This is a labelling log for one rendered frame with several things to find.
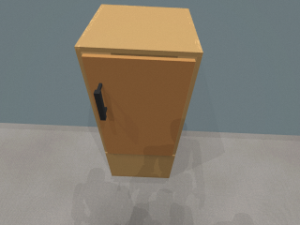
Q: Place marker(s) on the cupboard door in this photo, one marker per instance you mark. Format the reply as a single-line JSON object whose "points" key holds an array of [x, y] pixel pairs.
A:
{"points": [[145, 98]]}

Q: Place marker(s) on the handle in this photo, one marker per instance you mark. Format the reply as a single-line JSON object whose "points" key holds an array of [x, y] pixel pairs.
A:
{"points": [[100, 104]]}

